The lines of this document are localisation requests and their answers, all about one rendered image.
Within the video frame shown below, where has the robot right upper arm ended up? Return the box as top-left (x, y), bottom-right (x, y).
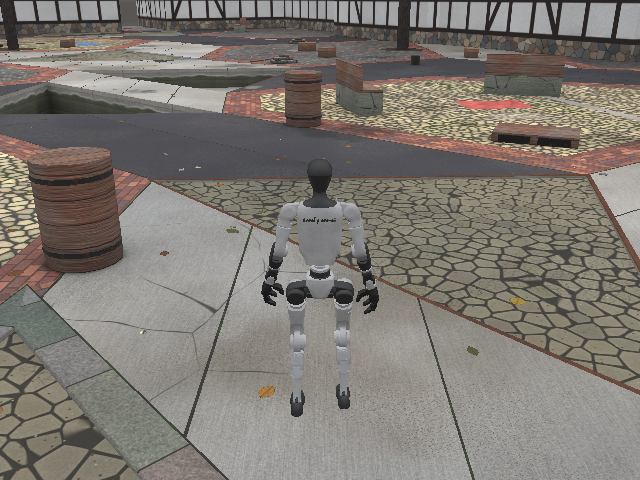
top-left (341, 202), bottom-right (367, 258)

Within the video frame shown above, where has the right robot hand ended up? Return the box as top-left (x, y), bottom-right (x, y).
top-left (356, 286), bottom-right (379, 314)

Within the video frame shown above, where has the robot right forearm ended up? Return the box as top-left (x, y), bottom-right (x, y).
top-left (357, 242), bottom-right (376, 290)

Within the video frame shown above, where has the robot left forearm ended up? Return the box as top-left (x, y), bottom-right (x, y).
top-left (264, 242), bottom-right (283, 285)

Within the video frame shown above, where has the robot left upper arm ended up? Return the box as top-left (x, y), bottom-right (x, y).
top-left (273, 202), bottom-right (299, 257)

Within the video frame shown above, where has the robot left foot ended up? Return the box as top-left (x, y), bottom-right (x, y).
top-left (290, 390), bottom-right (305, 417)

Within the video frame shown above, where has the left robot hand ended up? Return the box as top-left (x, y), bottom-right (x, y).
top-left (261, 281), bottom-right (284, 306)

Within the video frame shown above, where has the robot torso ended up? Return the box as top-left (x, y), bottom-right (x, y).
top-left (296, 198), bottom-right (344, 299)

